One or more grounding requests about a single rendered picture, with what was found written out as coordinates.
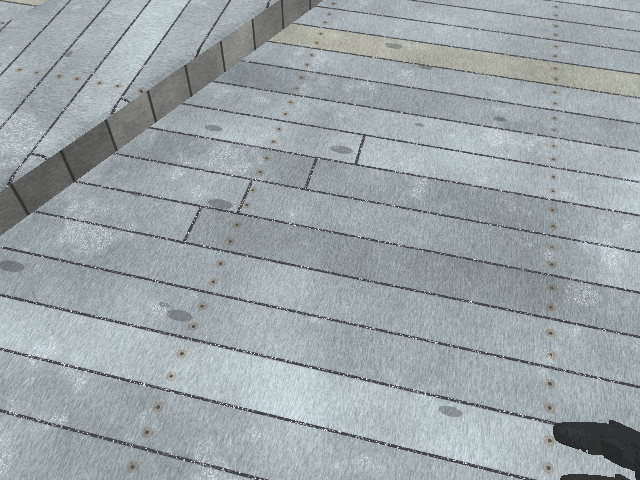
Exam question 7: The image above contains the right robot hand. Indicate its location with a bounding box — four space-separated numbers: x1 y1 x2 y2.
553 420 640 480

